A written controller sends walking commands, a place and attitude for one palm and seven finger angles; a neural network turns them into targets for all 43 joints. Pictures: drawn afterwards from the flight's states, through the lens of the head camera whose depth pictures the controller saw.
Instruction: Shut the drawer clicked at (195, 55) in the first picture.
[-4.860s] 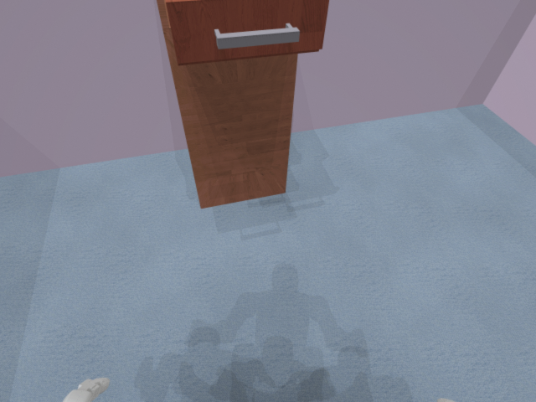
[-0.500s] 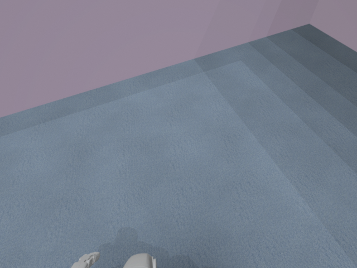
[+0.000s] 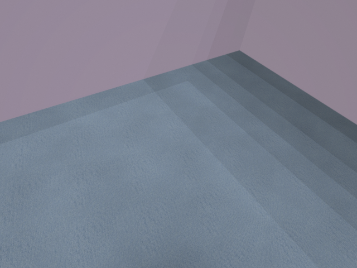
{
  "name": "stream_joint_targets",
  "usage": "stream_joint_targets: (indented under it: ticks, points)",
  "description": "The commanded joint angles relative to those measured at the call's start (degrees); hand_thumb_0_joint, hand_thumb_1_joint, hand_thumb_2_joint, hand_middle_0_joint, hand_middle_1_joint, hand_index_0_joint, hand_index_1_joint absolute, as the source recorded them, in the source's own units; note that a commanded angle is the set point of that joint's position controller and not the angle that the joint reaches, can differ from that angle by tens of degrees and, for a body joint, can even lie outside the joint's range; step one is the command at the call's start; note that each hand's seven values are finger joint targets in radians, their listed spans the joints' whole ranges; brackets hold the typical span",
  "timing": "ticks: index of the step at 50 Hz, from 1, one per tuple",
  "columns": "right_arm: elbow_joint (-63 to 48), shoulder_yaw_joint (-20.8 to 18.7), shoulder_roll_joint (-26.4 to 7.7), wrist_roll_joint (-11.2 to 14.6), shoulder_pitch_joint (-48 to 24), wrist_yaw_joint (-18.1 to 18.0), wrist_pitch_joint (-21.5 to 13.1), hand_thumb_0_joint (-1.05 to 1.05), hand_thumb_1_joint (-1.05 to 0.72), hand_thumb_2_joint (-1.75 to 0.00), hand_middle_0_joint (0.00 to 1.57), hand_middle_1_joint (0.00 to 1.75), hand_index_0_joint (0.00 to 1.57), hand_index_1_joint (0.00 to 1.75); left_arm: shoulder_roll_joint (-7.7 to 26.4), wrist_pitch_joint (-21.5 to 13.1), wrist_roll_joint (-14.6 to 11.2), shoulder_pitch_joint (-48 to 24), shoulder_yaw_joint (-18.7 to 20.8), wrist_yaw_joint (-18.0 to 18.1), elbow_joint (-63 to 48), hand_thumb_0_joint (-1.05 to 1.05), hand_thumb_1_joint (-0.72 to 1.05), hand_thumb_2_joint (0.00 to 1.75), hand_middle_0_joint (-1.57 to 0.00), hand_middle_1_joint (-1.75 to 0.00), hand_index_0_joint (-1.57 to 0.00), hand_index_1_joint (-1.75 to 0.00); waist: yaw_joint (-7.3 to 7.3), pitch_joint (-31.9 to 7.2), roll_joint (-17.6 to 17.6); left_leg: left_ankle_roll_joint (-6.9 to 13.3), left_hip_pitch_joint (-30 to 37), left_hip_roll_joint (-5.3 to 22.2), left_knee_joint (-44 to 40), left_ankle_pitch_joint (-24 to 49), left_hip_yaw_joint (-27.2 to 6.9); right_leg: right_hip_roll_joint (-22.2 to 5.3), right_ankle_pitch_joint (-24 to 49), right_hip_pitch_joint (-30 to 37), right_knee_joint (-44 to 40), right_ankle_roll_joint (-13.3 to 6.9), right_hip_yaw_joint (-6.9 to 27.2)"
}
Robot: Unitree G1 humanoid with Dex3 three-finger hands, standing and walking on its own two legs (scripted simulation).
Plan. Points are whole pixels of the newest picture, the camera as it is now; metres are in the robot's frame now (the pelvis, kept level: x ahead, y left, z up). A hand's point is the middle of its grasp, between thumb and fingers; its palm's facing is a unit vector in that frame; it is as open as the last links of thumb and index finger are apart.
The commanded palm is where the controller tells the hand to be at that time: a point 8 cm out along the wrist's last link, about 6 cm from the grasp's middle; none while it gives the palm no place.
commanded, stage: walk to a spot facing it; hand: left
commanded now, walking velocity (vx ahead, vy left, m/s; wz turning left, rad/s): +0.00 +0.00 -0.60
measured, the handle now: out of the picture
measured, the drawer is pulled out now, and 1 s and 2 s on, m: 0.25 0.25 0.25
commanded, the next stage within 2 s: turn to face it in 0.52 s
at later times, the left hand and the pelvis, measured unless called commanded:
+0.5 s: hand (152, 223) +0.26 +0.09 -0.16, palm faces -0.30 -0.92 -0.26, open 7.3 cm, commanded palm none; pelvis +0.07 -0.05 -0.02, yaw -18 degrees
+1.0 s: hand (139, 238) +0.23 +0.12 -0.19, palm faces -0.23 -0.96 -0.18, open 7.3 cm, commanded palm none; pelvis +0.14 -0.04 -0.01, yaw -18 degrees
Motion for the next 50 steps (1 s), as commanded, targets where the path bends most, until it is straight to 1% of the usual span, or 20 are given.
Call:
stream_joint_targets:
  ticks: [1,3,5,13,15,17,18,19,20,21,23,25,27,30,39,43,44,45,47,50]
  points:
    - [-1.63,-1.52,-8.17,0.40,3.04,-1.04,-1.30,0.00,-0.90,-0.90,0.20,0.30,0.20,0.30,2.84,-1.37,0.27,-2.45,1.12,-0.37,-5.11,0.00,0.90,0.90,-0.20,-0.30,-0.20,-0.30,-1.60,4.84,10.75,-0.57,2.27,13.86,-13.95,17.23,-6.24,-4.06,5.91,-10.34,12.78,1.95,-1.10]
    - [-0.45,-1.41,-7.55,0.65,6.00,-1.32,-1.60,0.00,-0.90,-0.90,0.20,0.30,0.20,0.30,2.05,-1.06,0.00,-1.85,0.84,-0.02,-4.78,0.00,0.90,0.90,-0.20,-0.30,-0.20,-0.30,-1.82,2.39,11.47,-1.64,6.03,13.57,-10.30,33.02,-2.37,-4.15,6.59,-10.63,13.70,2.53,-1.81]
    - [0.74,-1.53,-7.55,0.65,8.32,-1.33,-1.57,0.00,-0.90,-0.90,0.20,0.30,0.20,0.30,1.46,-0.74,-0.04,-3.70,0.64,0.08,-5.44,0.00,0.90,0.90,-0.20,-0.30,-0.20,-0.30,-2.56,1.78,11.53,-0.26,8.01,14.17,-8.68,38.34,-1.00,-4.65,6.52,-11.23,12.22,2.79,-2.69]
    - [4.22,-3.10,-7.96,0.03,11.87,-0.82,-0.54,0.00,-0.90,-0.90,0.20,0.30,0.20,0.30,0.25,-0.92,-0.14,-14.55,-0.41,-0.01,-8.68,0.00,0.90,0.90,-0.20,-0.30,-0.20,-0.30,-5.68,3.38,12.86,4.09,11.63,17.50,-5.45,38.89,3.33,-6.39,3.55,-8.14,-6.63,1.94,-7.87]
    - [4.58,-3.73,-8.83,0.06,11.87,-0.53,-0.37,0.00,-0.90,-0.90,0.20,0.30,0.20,0.30,0.30,-1.49,-0.09,-14.46,-0.55,0.14,-9.08,0.00,0.90,0.90,-0.20,-0.30,-0.20,-0.30,-5.49,1.81,13.27,3.84,12.33,18.10,-2.51,42.74,4.58,-5.03,2.46,-4.18,-11.81,0.64,-9.14]
    - [4.34,-4.25,-9.85,0.46,11.25,-0.19,-0.33,0.00,-0.90,-0.90,0.20,0.30,0.20,0.30,1.92,-2.39,0.01,-10.31,-0.26,0.50,-8.48,0.00,0.90,0.90,-0.20,-0.30,-0.20,-0.30,-3.01,-1.67,12.40,1.93,12.02,18.23,5.39,50.23,6.47,-3.03,5.15,4.01,-19.73,-0.89,-10.09]
    - [3.76,-4.30,-10.20,0.87,10.57,0.10,-0.36,0.00,-0.90,-0.90,0.20,0.30,0.20,0.30,3.84,-3.32,0.17,-4.62,0.26,0.70,-7.18,0.00,0.90,0.90,-0.20,-0.30,-0.20,-0.30,0.42,-5.28,9.70,-0.70,7.76,17.46,14.91,47.23,8.03,-3.44,13.04,14.13,-27.74,-1.89,-8.80]
    - [2.12,-3.75,-8.13,1.72,10.68,0.79,-0.14,0.00,-0.90,-0.90,0.20,0.30,0.20,0.30,9.90,-4.39,0.58,1.92,1.42,1.39,-5.03,0.00,0.90,0.90,-0.20,-0.30,-0.20,-0.30,3.26,-10.98,-3.64,-4.09,-9.05,13.05,29.98,23.86,9.40,-13.86,33.59,33.07,-29.99,-6.21,4.58]
    - [-0.77,-2.86,-4.78,1.56,7.76,0.65,0.13,0.00,-0.90,-0.90,0.20,0.30,0.20,0.30,15.70,-4.34,-0.58,5.85,2.72,2.28,-3.92,0.00,0.90,0.90,-0.20,-0.30,-0.20,-0.30,4.06,-14.75,-14.59,-7.62,-22.89,2.79,47.05,-19.82,5.14,-28.02,65.90,38.90,-28.41,-14.19,24.07]
    - [-1.47,-2.87,-5.89,1.74,5.87,-0.37,0.54,0.00,-0.90,-0.90,0.20,0.30,0.20,0.30,14.94,-3.79,-1.49,4.84,2.58,3.11,-3.79,0.00,0.90,0.90,-0.20,-0.30,-0.20,-0.30,3.34,-15.54,-9.39,-6.20,-23.42,4.42,48.97,-20.23,-4.97,-27.93,65.63,37.50,-28.63,-16.85,18.92]
    - [-0.70,-2.75,-5.41,1.13,3.16,-0.04,1.20,0.00,-0.90,-0.90,0.20,0.30,0.20,0.30,10.69,-3.12,-1.67,-3.35,1.55,3.53,-6.21,0.00,0.90,0.90,-0.20,-0.30,-0.20,-0.30,0.99,-7.28,-4.65,-6.58,-24.09,7.21,47.09,-10.82,-5.86,-21.65,42.92,27.73,-32.89,-13.83,15.61]
    - [0.66,-2.98,-5.55,0.22,3.20,0.30,2.12,0.00,-0.90,-0.90,0.20,0.30,0.20,0.30,8.13,-3.63,-1.36,-7.80,0.32,3.21,-7.14,0.00,0.90,0.90,-0.20,-0.30,-0.20,-0.30,-1.75,-1.21,-1.42,-7.13,-20.50,6.98,43.48,-5.60,-5.87,-17.93,34.89,15.64,-37.02,-11.13,11.72]
    - [1.73,-3.05,-5.17,-0.03,6.62,0.57,2.48,0.00,-0.90,-0.90,0.20,0.30,0.20,0.30,8.20,-4.21,-0.84,-9.90,0.25,2.94,-7.50,0.00,0.90,0.90,-0.20,-0.30,-0.20,-0.30,-3.83,-0.85,-2.27,-7.57,-18.82,6.37,40.10,-2.88,-5.61,-15.57,28.57,12.74,-38.72,-10.25,9.44]
    - [1.19,-3.03,-5.89,-0.23,5.11,0.84,2.22,0.00,-0.90,-0.90,0.20,0.30,0.20,0.30,8.06,-4.70,-0.82,-8.11,0.31,2.35,-7.05,0.00,0.90,0.90,-0.20,-0.30,-0.20,-0.30,-3.22,-0.91,-4.37,-8.10,-20.28,5.61,36.58,0.01,-5.49,-13.40,20.72,12.71,-40.19,-10.15,10.64]
    - [2.83,-0.75,-3.19,0.96,1.13,0.78,0.95,0.00,-0.90,-0.90,0.20,0.30,0.20,0.30,4.52,-5.60,-0.13,-4.90,-1.94,3.23,-3.44,0.00,0.90,0.90,-0.20,-0.30,-0.20,-0.30,-2.24,-1.86,-4.27,-6.03,-11.75,2.09,15.18,-2.14,-5.52,-14.83,30.98,16.73,-38.82,-10.57,7.07]
    - [5.14,-0.59,-3.69,1.02,3.55,0.74,0.34,0.00,-0.90,-0.90,0.20,0.30,0.20,0.30,4.80,-4.92,-0.88,-4.23,-1.86,3.85,-1.51,0.00,0.90,0.90,-0.20,-0.30,-0.20,-0.30,-2.78,-1.37,-2.51,-4.66,-1.79,0.57,-0.76,8.90,-4.58,-14.59,32.23,16.27,-32.39,-6.99,3.18]
    - [5.78,-0.81,-5.32,0.96,4.41,0.77,0.11,0.00,-0.90,-0.90,0.20,0.30,0.20,0.30,3.90,-4.53,-1.11,-2.84,-1.83,3.87,-1.25,0.00,0.90,0.90,-0.20,-0.30,-0.20,-0.30,-2.49,-1.79,1.69,-3.54,1.60,2.34,-2.71,17.15,-7.10,-13.15,28.72,14.30,-28.91,-5.02,1.58]
    - [5.67,-1.34,-8.09,0.71,5.33,0.70,0.05,0.00,-0.90,-0.90,0.20,0.30,0.20,0.30,2.60,-4.05,-1.24,-1.43,-1.92,3.87,-1.36,0.00,0.90,0.90,-0.20,-0.30,-0.20,-0.30,-2.40,-2.39,9.12,-0.57,3.78,8.65,-2.70,28.06,-14.28,-9.84,19.70,10.53,-24.30,-2.53,-2.01]
    - [5.70,-1.87,-10.28,0.39,5.40,0.22,0.78,0.00,-0.90,-0.90,0.20,0.30,0.20,0.30,1.20,-3.45,-1.21,-2.60,-2.36,3.99,-1.87,0.00,0.90,0.90,-0.20,-0.30,-0.20,-0.30,-2.64,1.00,20.40,7.69,1.55,17.10,-9.51,35.55,-26.31,-5.09,-6.46,3.84,-11.32,1.01,-5.68]
    - [5.08,-1.93,-9.26,0.43,5.09,-0.32,0.96,0.00,-0.90,-0.90,0.20,0.30,0.20,0.30,3.05,-2.64,-0.54,-6.51,-1.06,3.51,-2.59,0.00,0.90,0.90,-0.20,-0.30,-0.20,-0.30,-3.23,1.46,13.48,8.95,-0.53,14.21,-11.04,26.92,-25.13,-6.25,-6.39,-1.34,2.75,1.02,-1.90]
